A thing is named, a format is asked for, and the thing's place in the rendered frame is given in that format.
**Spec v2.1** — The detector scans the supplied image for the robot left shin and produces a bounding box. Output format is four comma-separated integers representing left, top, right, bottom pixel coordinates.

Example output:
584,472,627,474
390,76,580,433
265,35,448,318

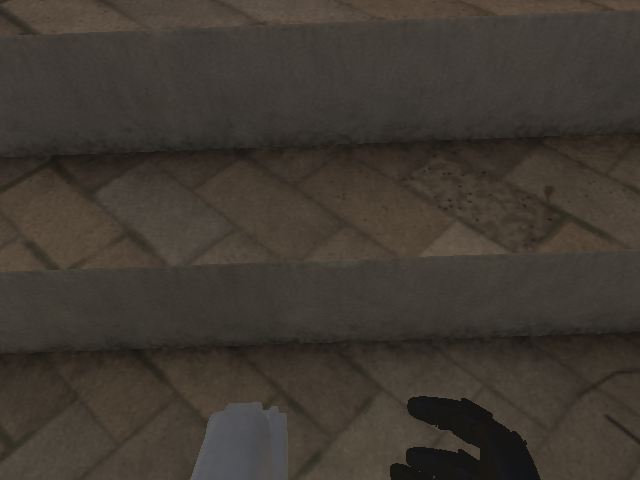
205,411,223,435

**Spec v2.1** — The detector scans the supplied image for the robot left thigh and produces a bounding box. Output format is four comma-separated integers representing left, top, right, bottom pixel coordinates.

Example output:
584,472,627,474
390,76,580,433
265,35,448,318
190,402,288,480

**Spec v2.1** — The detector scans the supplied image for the right robot hand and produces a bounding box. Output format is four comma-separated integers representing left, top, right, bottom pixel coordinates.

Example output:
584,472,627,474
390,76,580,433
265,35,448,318
390,396,541,480

